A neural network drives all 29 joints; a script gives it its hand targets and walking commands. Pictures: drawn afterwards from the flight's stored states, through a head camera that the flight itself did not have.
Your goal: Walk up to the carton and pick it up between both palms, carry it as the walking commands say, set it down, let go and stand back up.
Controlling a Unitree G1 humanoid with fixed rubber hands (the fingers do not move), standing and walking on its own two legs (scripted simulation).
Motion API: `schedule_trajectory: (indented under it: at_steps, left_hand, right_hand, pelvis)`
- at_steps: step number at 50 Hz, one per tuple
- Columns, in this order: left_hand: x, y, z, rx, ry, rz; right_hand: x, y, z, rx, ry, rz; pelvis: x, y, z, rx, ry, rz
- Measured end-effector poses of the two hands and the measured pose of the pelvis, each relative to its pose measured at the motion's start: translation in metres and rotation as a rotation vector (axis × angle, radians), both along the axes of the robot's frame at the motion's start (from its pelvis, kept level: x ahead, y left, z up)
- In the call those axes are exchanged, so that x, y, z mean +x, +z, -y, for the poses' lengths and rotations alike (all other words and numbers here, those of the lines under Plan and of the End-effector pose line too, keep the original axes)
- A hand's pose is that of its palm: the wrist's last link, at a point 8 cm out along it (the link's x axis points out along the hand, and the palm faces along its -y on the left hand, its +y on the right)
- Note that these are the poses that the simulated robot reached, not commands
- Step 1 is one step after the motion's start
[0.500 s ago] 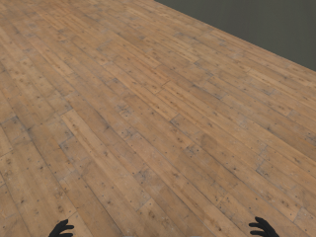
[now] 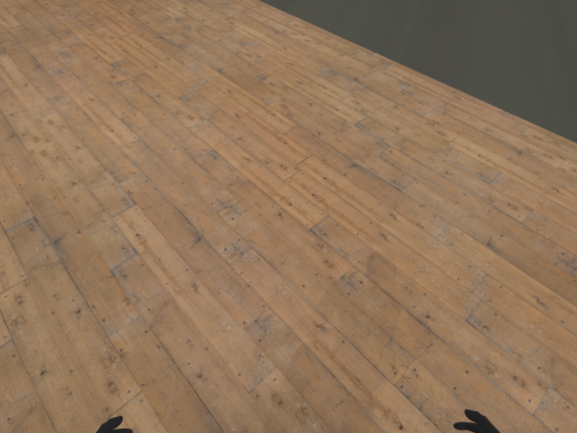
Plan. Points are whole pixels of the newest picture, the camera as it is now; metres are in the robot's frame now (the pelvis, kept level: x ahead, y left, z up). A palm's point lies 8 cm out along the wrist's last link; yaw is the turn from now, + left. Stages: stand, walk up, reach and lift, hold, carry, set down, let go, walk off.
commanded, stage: stand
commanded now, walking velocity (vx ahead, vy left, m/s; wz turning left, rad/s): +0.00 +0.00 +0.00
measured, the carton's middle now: out of the picture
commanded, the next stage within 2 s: walk up in 0.26 s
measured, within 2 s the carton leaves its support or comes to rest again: neither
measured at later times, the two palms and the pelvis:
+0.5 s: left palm out of the picture +0.08 +0.29 -0.12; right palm out of the picture +0.09 -0.29 -0.12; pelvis +0.00 -0.01 +0.00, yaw +1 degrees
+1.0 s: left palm out of the picture -0.02 +0.33 -0.16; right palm out of the picture +0.13 -0.15 -0.12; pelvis -0.02 +0.06 -0.01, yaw +17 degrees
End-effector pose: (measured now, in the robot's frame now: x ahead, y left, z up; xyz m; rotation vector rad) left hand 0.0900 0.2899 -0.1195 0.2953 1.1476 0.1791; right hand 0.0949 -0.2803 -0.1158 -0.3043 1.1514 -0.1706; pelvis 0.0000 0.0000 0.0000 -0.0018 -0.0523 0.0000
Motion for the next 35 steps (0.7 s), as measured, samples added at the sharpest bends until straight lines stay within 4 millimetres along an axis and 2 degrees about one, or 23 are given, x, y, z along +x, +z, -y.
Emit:
schedule_trajectory:
  at_steps: [12,26,30,35]
  left_hand:
    - [-0.01,0.0,0.002,0.004,0.01,-0.033]
    - [-0.009,0.001,0.004,0.018,0.039,-0.032]
    - [-0.02,-0.008,-0.001,0.012,0.096,-0.014]
    - [-0.042,-0.029,-0.007,-0.05,0.158,-0.043]
  right_hand:
    - [-0.005,0.001,0.009,-0.009,-0.009,-0.028]
    - [-0.003,-0.003,0.013,-0.009,0.021,-0.048]
    - [0.0,-0.006,0.0,-0.013,0.073,-0.095]
    - [0.004,-0.008,-0.032,0.001,0.109,-0.116]
  pelvis:
    - [0.001,0.002,0.003,0.0,0.002,-0.004]
    - [0.003,0.0,0.005,-0.002,0.027,-0.012]
    - [-0.002,-0.005,0.0,-0.006,0.09,-0.012]
    - [-0.004,-0.011,-0.019,-0.013,0.151,-0.019]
